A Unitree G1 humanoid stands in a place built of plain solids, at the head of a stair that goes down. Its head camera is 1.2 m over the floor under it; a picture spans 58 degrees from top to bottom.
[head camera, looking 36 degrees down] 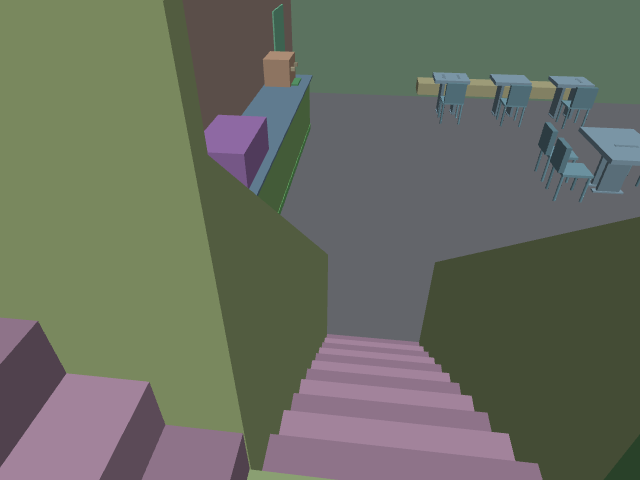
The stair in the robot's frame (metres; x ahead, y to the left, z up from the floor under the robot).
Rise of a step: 0.18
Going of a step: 0.20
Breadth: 0.86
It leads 7 degrees to the right of straight ahead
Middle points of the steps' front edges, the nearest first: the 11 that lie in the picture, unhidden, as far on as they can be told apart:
0.74 -0.26 -0.17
0.94 -0.28 -0.35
1.14 -0.31 -0.53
1.34 -0.33 -0.70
1.54 -0.35 -0.88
1.74 -0.38 -1.05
1.94 -0.40 -1.23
2.15 -0.42 -1.40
2.35 -0.45 -1.58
2.55 -0.47 -1.76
2.75 -0.49 -1.93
